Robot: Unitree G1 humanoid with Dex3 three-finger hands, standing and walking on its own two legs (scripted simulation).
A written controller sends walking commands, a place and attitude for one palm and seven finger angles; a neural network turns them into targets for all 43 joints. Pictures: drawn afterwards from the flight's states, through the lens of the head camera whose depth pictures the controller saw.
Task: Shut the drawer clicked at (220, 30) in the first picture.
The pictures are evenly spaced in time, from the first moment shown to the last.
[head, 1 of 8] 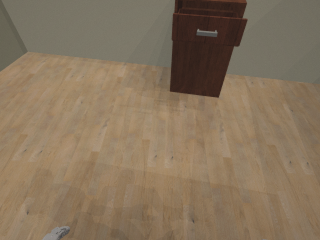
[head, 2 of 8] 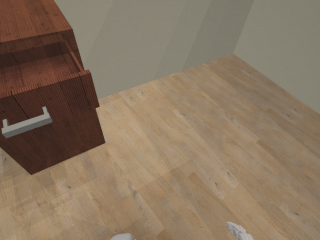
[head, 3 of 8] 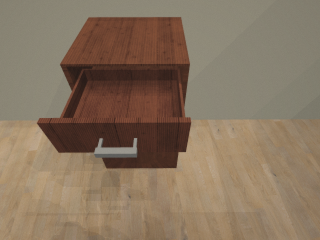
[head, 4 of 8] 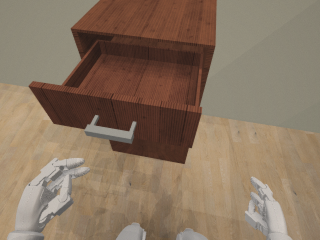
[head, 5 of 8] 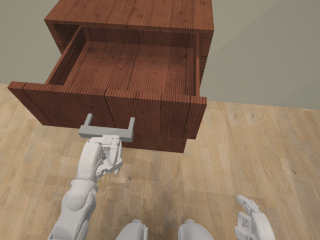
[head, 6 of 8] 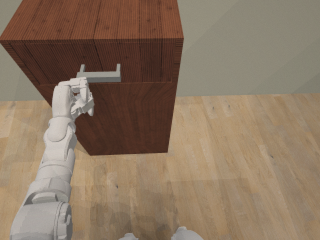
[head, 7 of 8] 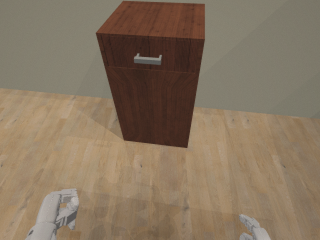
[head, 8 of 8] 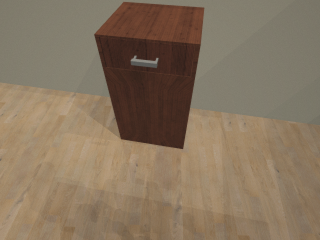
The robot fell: no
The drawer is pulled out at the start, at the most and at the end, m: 0.28 0.28 0.00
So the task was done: yes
